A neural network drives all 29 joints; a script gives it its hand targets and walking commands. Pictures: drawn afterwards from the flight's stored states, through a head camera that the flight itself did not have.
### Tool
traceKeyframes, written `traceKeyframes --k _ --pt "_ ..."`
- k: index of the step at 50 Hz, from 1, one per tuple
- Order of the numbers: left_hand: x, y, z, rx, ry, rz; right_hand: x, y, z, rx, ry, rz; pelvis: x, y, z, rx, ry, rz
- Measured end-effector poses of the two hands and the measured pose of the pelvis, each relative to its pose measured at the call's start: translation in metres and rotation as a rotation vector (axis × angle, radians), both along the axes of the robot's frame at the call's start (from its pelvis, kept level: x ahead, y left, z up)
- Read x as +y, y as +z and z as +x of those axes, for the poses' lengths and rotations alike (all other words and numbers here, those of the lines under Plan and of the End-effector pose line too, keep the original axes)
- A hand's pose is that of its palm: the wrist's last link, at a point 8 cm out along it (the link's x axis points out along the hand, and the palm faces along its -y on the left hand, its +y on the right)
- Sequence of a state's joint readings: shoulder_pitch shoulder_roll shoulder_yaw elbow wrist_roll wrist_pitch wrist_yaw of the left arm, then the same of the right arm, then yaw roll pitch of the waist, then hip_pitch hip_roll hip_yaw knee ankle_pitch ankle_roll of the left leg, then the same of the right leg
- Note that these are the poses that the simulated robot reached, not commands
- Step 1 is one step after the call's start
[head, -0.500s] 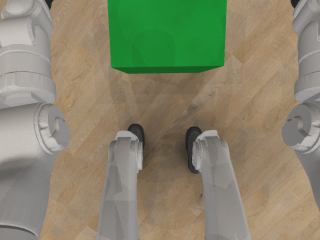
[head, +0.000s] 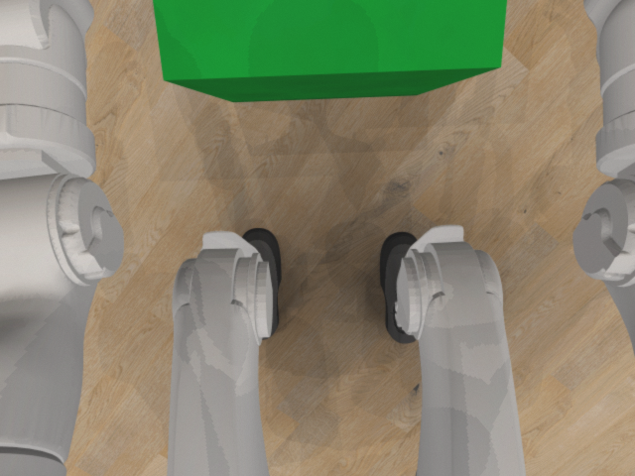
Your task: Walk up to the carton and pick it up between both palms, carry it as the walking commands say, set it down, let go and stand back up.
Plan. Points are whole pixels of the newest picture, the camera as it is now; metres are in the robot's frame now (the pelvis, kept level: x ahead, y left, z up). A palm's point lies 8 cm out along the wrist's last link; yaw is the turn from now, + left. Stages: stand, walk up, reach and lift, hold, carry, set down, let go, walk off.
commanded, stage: reach and lift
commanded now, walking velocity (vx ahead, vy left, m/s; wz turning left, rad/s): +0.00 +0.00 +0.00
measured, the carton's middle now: out of the picture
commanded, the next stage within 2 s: none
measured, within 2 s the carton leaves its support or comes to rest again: neither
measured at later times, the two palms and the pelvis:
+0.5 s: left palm out of the picture +0.57 +0.23 -0.21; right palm out of the picture +0.57 -0.21 -0.21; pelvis +0.00 +0.00 -0.06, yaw +0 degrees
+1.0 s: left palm out of the picture +0.57 +0.21 -0.21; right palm out of the picture +0.57 -0.19 -0.21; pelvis -0.01 +0.00 -0.05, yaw +0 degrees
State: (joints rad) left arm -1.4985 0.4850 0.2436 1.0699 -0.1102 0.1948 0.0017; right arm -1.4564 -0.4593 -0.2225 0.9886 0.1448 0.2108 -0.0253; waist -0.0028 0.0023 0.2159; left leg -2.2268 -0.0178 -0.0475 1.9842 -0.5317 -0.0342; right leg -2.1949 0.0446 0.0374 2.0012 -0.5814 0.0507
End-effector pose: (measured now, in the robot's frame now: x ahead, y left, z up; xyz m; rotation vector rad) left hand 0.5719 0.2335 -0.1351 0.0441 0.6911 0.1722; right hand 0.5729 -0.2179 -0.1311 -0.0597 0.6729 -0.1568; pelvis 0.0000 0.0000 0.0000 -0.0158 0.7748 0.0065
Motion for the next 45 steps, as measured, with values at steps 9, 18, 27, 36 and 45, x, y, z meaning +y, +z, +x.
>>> traceKeyframes --k 9,18,27,36,45 --pt "-0.003 -0.050 -0.004 0.023 0.005 0.003 0.004 -0.052 -0.005 0.026 0.005 -0.001 -0.002 -0.033 -0.003 -0.069 -0.006 0.004" --pt "-0.001 -0.080 -0.002 -0.003 0.020 0.015 0.005 -0.082 -0.002 0.003 0.006 -0.013 -0.001 -0.054 -0.003 -0.132 -0.008 0.006" --pt "-0.001 -0.076 0.000 -0.006 0.020 0.014 0.007 -0.079 -0.001 0.005 0.007 -0.014 0.000 -0.056 0.000 -0.142 -0.007 0.004" --pt "-0.006 -0.069 -0.002 0.002 0.018 0.003 0.011 -0.072 -0.002 0.013 0.005 -0.004 0.000 -0.051 -0.002 -0.126 -0.005 0.003" --pt "-0.017 -0.071 -0.002 0.003 0.005 -0.013 0.021 -0.073 -0.001 0.011 0.016 0.006 -0.001 -0.050 -0.006 -0.130 -0.006 0.003"
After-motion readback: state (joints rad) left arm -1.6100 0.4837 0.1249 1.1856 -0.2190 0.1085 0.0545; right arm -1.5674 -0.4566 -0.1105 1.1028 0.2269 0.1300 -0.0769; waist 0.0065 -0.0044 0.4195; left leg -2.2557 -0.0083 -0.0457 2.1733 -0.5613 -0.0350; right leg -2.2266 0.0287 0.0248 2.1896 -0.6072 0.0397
